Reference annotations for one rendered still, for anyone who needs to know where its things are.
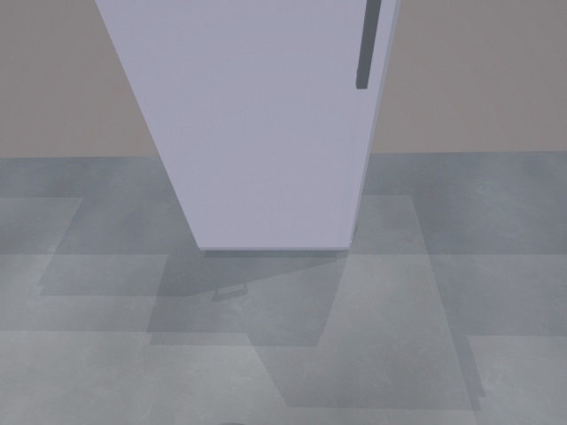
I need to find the handle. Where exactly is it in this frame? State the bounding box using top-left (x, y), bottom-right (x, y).
top-left (355, 0), bottom-right (382, 89)

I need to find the fridge door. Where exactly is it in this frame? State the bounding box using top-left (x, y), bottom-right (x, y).
top-left (95, 0), bottom-right (396, 247)

